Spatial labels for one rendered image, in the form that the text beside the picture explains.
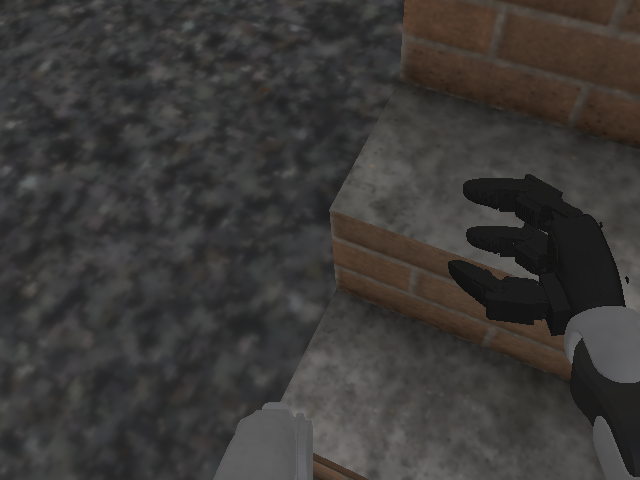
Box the robot left shin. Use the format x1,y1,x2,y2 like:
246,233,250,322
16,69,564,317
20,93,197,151
235,402,294,433

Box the right robot hand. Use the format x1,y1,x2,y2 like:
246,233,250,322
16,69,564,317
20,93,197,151
448,174,629,336

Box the robot right forearm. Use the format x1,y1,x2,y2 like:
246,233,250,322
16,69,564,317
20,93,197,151
564,306,640,480

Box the robot left thigh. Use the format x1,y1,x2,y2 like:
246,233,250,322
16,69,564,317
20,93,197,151
213,409,313,480

